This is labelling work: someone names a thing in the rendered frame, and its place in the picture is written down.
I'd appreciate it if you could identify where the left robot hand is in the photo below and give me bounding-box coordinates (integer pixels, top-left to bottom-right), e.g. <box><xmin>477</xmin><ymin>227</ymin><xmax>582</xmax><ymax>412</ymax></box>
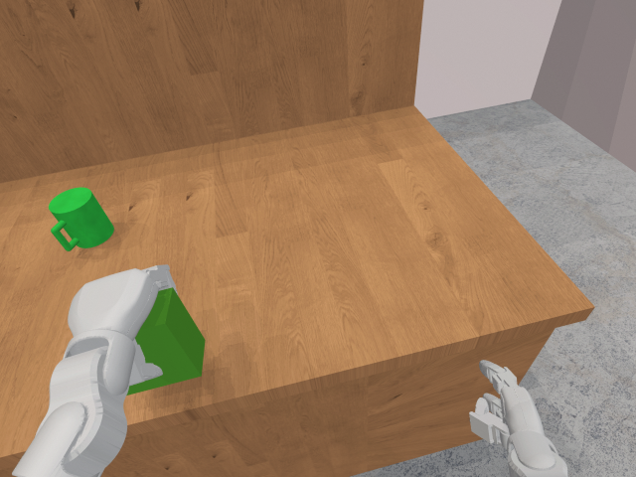
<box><xmin>68</xmin><ymin>264</ymin><xmax>178</xmax><ymax>386</ymax></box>

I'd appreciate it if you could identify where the left robot forearm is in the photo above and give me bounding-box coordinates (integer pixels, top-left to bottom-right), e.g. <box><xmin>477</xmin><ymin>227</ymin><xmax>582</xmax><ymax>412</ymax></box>
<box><xmin>12</xmin><ymin>329</ymin><xmax>136</xmax><ymax>477</ymax></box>

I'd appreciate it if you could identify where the right robot forearm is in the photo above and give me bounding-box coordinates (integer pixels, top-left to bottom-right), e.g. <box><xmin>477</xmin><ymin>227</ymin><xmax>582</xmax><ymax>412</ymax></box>
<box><xmin>507</xmin><ymin>430</ymin><xmax>568</xmax><ymax>477</ymax></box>

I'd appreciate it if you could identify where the table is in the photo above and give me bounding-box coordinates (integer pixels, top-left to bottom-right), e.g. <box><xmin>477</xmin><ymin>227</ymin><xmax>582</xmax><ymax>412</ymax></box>
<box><xmin>0</xmin><ymin>0</ymin><xmax>595</xmax><ymax>477</ymax></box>

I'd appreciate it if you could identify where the right robot hand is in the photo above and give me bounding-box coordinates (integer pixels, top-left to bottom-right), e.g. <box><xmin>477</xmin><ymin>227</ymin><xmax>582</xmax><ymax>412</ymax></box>
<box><xmin>469</xmin><ymin>360</ymin><xmax>545</xmax><ymax>449</ymax></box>

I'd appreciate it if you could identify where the sponge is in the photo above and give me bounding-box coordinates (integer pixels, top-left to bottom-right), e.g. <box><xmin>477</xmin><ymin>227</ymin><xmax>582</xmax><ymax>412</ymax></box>
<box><xmin>127</xmin><ymin>287</ymin><xmax>205</xmax><ymax>396</ymax></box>

